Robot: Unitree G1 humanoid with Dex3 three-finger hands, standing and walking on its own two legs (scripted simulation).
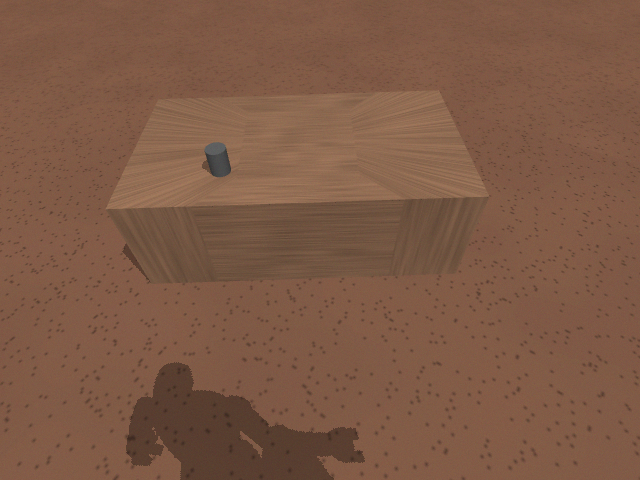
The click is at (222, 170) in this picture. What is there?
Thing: squat round
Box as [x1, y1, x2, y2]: [204, 142, 230, 176]
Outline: 214,142 207,145 204,150 211,173 215,176 223,176 230,171 225,146 222,143
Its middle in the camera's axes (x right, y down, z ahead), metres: -0.34 -0.26 +1.28
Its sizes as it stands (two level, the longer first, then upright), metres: 0.070 0.070 0.093
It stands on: a support 0.42 m high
